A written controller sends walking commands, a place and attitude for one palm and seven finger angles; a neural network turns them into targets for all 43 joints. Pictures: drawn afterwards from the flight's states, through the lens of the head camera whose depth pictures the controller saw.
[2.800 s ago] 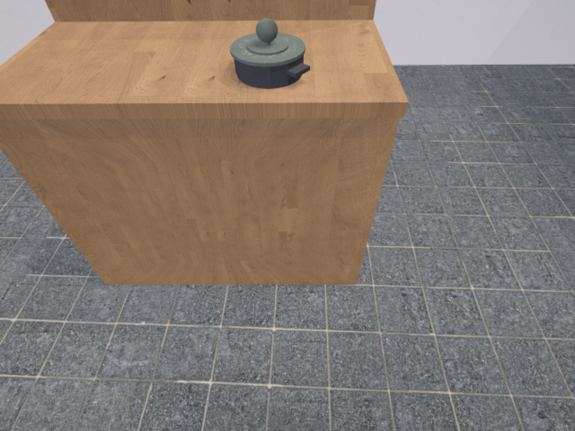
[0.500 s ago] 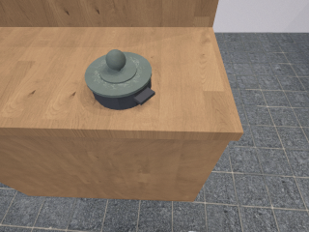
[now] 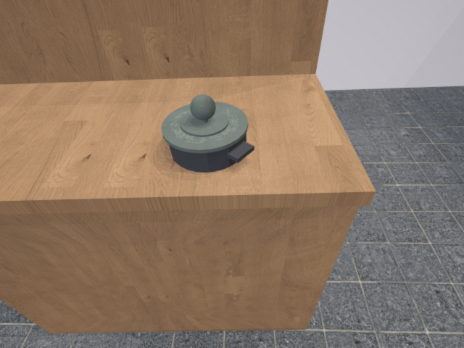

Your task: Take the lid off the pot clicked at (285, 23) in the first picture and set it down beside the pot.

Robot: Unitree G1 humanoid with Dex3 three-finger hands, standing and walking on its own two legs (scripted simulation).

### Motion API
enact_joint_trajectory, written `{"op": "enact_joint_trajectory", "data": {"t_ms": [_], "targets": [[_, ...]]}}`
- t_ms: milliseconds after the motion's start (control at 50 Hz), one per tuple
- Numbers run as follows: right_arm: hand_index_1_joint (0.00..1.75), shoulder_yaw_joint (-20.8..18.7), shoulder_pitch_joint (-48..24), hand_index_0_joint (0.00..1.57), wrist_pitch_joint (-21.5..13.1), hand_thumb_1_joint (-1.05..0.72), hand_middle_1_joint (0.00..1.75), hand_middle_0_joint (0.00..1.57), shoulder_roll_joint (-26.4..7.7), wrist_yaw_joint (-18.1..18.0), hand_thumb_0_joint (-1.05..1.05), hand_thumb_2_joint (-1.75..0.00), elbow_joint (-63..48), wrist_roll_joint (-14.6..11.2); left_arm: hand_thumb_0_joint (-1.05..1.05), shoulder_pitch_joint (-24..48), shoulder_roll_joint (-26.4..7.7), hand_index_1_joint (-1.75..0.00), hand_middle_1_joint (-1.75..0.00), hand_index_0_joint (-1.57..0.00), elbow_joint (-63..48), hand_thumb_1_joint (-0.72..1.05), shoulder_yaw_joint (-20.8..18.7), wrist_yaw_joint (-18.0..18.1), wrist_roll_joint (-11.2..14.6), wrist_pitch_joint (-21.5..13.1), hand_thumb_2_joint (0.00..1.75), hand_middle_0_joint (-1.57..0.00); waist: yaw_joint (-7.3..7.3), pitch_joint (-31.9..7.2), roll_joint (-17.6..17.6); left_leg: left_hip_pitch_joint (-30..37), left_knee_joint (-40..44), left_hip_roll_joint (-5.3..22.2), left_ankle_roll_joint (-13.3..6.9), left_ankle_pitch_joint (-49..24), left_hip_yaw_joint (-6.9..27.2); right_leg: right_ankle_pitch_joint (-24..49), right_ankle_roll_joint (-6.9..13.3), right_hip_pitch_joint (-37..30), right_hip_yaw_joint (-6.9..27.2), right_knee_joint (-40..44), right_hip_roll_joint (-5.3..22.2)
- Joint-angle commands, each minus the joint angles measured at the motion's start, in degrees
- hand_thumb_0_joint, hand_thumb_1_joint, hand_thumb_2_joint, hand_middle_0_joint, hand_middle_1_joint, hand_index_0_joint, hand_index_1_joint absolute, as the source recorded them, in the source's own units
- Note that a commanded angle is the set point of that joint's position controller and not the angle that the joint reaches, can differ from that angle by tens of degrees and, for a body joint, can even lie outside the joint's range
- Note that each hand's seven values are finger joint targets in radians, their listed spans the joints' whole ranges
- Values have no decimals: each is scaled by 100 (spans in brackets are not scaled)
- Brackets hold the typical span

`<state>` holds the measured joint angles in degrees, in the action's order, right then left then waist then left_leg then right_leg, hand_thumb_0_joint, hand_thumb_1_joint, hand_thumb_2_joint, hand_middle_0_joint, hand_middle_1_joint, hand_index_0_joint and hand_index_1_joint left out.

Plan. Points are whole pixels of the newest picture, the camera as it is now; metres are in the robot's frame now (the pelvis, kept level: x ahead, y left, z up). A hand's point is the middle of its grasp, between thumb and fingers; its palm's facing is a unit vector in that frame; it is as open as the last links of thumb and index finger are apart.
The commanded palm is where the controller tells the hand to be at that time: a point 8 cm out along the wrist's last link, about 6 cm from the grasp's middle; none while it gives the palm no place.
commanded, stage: come to a stop and stand still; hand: left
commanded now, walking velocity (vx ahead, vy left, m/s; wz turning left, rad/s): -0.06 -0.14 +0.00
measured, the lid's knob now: (203, 107) +0.51 +0.10 +0.19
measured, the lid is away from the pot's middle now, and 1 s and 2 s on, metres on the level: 0.00 0.00 0.00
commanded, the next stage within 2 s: look again from close up in 0.66 s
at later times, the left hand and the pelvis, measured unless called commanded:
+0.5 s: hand out of the picture +0.08 +0.15 -0.14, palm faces +0.06 -0.97 -0.25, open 7.3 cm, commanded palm none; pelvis +0.04 -0.04 +0.02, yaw +2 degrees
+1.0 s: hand out of the picture +0.05 +0.15 -0.15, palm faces +0.07 -0.97 -0.23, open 7.3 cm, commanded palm none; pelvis +0.03 -0.03 +0.02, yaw +1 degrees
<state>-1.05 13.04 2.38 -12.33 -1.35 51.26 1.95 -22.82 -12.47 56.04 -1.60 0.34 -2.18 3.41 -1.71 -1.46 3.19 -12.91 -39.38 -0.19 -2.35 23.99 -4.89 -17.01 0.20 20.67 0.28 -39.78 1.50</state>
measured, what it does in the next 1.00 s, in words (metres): stands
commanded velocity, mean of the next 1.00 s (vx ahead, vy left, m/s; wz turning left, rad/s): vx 0.00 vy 0.00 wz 0.00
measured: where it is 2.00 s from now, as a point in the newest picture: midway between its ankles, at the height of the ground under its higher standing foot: outside the picture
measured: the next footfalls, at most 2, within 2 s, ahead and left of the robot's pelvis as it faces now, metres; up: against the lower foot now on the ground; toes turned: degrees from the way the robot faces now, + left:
none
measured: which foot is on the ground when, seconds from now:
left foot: down 0.00-1.00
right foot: down 0.00-1.00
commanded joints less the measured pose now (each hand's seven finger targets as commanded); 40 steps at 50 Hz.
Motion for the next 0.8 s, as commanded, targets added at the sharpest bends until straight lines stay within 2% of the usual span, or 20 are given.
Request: {"op": "enact_joint_trajectory", "data": {"t_ms": [0,40,80,100,140,160,180,220,240,260,300,340,380,460,560,580,600,660,700,780], "targets": [[30,-332,145,20,-182,-90,30,20,-1068,-149,0,-90,-358,8,0,144,-428,-30,-30,-20,-584,90,-115,-23,12,-156,90,-20,230,765,128,-503,2059,1469,-577,658,1836,-323,57,524,-256,19,-154],[30,-306,159,20,-228,-90,30,20,-1004,-171,0,-90,-282,5,0,15,-373,-30,-30,-20,-575,90,-123,-34,23,-201,90,-20,167,681,210,-503,1774,1368,-520,-293,1607,10,67,347,-199,263,-122],[30,-220,185,20,-269,-90,30,20,-721,-168,0,-90,-219,-21,0,-178,-391,-30,-30,-20,-478,90,-135,-15,67,-271,90,-20,111,462,31,-578,1366,956,-331,-1001,1159,809,172,-174,74,689,-12],[30,-186,195,20,-272,-90,30,20,-633,-168,0,-90,-207,-34,0,-249,-455,-30,-30,-20,-449,90,-137,1,87,-302,90,-20,119,434,-123,-627,1089,702,-222,-869,892,959,273,-234,389,881,178],[30,-132,391,20,-254,-90,30,20,-388,-162,0,-90,-102,-71,0,-202,-644,-30,-30,-20,-423,90,-152,41,96,-362,90,-20,226,332,-994,-658,343,156,-12,-271,424,532,627,-184,1383,1532,741],[30,-109,503,20,-247,-90,30,20,-271,-156,0,-90,8,-99,0,-232,-726,-30,-30,-20,-375,90,-155,65,108,-402,90,-20,261,164,-1247,-558,41,29,50,-150,358,281,842,-210,1813,1947,1070],[30,-88,607,20,-243,-90,30,20,-160,-154,0,-90,82,-114,0,-152,-728,-30,-30,-20,-353,90,-139,84,125,-428,90,-20,316,7,-1106,-288,95,25,77,-132,435,-22,988,-154,1901,2144,1199],[30,-67,704,20,-267,-90,30,20,-95,-117,0,-90,266,-97,0,126,-629,-30,-30,-20,-344,90,-112,120,122,-448,90,-20,413,102,-982,-104,406,77,64,-464,489,70,855,17,1588,2093,1076],[30,-43,796,20,-294,-90,30,20,-58,-102,0,-90,358,-95,0,230,-587,-30,-30,-20,-332,90,-103,138,127,-471,90,-20,434,31,-1069,-31,658,106,56,-692,540,375,736,-132,1338,1963,954],[30,-25,831,20,-323,-90,30,20,-70,-97,0,-90,433,-98,0,275,-522,-30,-30,-20,-296,90,-85,149,141,-483,90,-20,421,1,-980,41,893,163,46,-954,607,691,614,-247,1117,1820,842],[30,-8,763,20,-397,-90,30,20,-91,-94,0,-90,536,-79,0,346,-399,-30,-30,-20,-212,90,-54,163,176,-508,90,-20,329,-58,-447,148,1275,347,34,-1602,778,1219,390,-493,696,1486,575],[30,-13,683,20,-442,-90,30,20,-142,-114,0,-90,634,-79,0,278,-371,-30,-30,-20,-107,90,-66,186,184,-529,90,-20,219,-122,-340,35,1315,449,77,-2199,777,2172,323,-941,501,1210,531],[30,-12,677,20,-449,-90,30,20,-110,-128,0,-90,694,-75,0,287,-350,-30,-30,-20,6,90,-59,206,212,-514,90,-20,171,-206,-87,141,1482,530,100,-2425,792,2345,317,-1137,386,1153,500],[30,-22,695,20,-404,-90,30,20,-91,-141,0,-90,834,-80,0,434,-356,-30,-30,-20,27,90,-70,229,187,-496,90,-20,171,33,-286,28,1449,508,136,-2123,709,2395,338,-1177,445,1235,563],[30,-23,732,20,-365,-90,30,20,-46,-122,0,-90,941,-74,0,658,-371,-30,-30,-20,1,90,-76,235,172,-477,90,-20,204,266,-509,56,1585,474,148,-1661,674,1903,336,-1023,534,1475,586],[30,-22,734,20,-374,-90,30,20,-24,-122,0,-90,945,-71,0,700,-365,-30,-30,-20,10,90,-72,232,192,-464,90,-20,204,176,-412,170,1709,516,141,-1717,726,1772,335,-1029,478,1463,535],[30,-21,693,20,-369,-90,30,20,-58,-117,0,-90,946,-70,0,744,-349,-30,-30,-20,-22,90,-69,233,182,-454,90,-20,191,352,-423,105,1694,520,137,-1708,718,1665,296,-938,456,1482,507],[30,-16,719,20,-379,-90,30,20,-54,-115,0,-90,982,-75,0,729,-347,-30,-30,-20,-6,90,-80,232,173,-471,90,-20,194,321,-398,161,1702,517,138,-1794,700,1788,305,-988,491,1489,525],[30,-19,679,20,-395,-90,30,20,-82,-120,0,-90,965,-71,0,757,-316,-30,-30,-20,-11,90,-83,227,183,-454,90,-20,176,251,-234,255,1763,560,122,-1965,737,1768,283,-1010,412,1432,471],[30,-17,673,20,-387,-90,30,20,-45,-125,0,-90,974,-80,0,720,-314,-30,-30,-20,40,90,-88,222,182,-450,90,-20,170,267,-228,322,1832,586,123,-1907,732,1685,282,-998,389,1485,466]]}}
